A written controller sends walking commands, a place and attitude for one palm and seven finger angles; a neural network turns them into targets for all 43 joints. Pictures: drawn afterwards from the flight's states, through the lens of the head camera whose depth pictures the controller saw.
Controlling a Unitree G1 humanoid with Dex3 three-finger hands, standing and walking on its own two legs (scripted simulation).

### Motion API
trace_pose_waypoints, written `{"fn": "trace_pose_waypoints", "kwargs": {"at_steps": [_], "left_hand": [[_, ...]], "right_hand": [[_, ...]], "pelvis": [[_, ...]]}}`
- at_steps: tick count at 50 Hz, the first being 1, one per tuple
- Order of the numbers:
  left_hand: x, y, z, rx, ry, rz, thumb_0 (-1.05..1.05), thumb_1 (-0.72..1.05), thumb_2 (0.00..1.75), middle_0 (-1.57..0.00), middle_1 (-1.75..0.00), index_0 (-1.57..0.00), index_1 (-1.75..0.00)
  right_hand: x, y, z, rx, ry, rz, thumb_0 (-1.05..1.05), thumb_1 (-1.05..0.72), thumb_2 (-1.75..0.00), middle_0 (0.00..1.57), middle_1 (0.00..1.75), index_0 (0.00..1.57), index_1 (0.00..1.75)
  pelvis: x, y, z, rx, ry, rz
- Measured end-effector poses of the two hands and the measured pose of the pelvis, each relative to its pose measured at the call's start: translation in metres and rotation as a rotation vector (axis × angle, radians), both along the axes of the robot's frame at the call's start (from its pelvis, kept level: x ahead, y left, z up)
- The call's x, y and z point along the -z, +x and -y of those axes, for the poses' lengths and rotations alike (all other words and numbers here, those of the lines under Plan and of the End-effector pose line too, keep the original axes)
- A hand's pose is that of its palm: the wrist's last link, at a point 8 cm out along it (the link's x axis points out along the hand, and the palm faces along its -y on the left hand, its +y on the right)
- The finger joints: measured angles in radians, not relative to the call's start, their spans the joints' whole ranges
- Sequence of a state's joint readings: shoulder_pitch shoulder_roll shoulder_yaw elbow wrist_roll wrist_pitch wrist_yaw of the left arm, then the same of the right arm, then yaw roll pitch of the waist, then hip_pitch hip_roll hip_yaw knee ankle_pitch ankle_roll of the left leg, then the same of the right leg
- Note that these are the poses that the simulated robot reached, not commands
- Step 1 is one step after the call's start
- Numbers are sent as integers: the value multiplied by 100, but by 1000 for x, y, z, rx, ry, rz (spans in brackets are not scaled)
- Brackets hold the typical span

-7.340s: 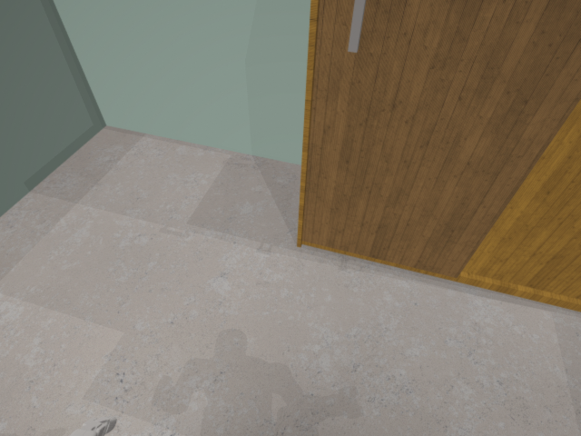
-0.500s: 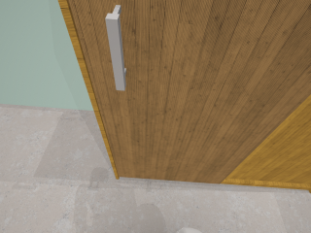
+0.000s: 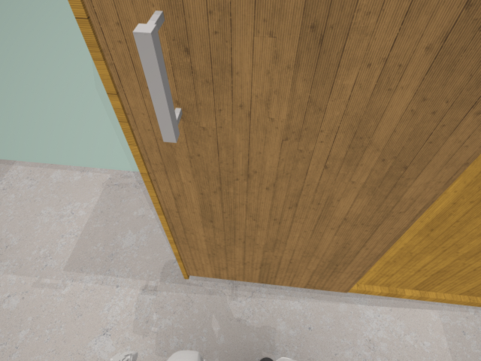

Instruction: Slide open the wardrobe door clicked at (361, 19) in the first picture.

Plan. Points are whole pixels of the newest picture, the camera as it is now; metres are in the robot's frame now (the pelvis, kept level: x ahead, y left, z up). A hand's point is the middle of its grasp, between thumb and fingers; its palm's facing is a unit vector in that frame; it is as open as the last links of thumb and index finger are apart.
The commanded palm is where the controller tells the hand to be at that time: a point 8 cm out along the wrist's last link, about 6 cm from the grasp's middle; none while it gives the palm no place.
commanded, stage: come to a stop and stand still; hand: left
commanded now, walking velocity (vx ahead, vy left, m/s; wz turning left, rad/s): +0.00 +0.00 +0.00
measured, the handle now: (164, 82) +0.45 +0.15 +0.22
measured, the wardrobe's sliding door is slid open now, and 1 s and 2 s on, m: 0.00 0.00 0.00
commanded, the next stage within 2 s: look again from close up in 0.94 s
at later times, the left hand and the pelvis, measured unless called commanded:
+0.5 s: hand out of the picture -0.05 +0.17 -0.17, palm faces +0.04 -0.98 -0.18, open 7.4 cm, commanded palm none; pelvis -0.04 +0.01 +0.01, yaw +1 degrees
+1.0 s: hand out of the picture -0.07 +0.17 -0.17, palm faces +0.06 -0.98 -0.16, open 7.4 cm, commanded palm none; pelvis -0.06 +0.01 +0.01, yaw +1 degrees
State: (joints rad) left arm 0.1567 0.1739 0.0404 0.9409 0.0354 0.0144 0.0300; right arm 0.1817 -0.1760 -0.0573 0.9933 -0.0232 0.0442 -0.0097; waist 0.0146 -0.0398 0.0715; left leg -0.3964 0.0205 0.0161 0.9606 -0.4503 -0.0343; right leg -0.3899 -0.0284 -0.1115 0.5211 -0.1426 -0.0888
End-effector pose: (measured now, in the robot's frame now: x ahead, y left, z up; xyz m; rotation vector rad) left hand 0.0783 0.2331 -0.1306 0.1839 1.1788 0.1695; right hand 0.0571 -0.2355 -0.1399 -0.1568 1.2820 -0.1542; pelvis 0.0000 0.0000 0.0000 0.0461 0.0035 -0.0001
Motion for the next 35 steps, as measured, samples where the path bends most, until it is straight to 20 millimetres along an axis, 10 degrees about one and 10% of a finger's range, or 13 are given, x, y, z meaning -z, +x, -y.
{"fn": "trace_pose_waypoints", "kwargs": {"at_steps": [6,17,35], "left_hand": [[11,-48,-22,-49,-9,-61,0,91,90,-20,-30,-20,-30],[7,-116,-21,-101,-26,-203,0,91,90,-19,-30,-20,-30],[10,-141,16,-58,-74,-200,1,92,90,-20,-30,-20,-30]], "right_hand": [[-7,-4,-16,-32,-12,58,0,-91,-90,20,30,20,30],[0,-72,-39,-30,15,-99,1,-93,-90,20,30,20,30],[0,-119,-31,7,45,-123,1,-91,-90,20,30,20,30]], "pelvis": [[3,-13,-12,-2,-24,-6],[-4,-24,-19,-12,-14,-6],[-7,-52,-4,-11,-35,35]]}}
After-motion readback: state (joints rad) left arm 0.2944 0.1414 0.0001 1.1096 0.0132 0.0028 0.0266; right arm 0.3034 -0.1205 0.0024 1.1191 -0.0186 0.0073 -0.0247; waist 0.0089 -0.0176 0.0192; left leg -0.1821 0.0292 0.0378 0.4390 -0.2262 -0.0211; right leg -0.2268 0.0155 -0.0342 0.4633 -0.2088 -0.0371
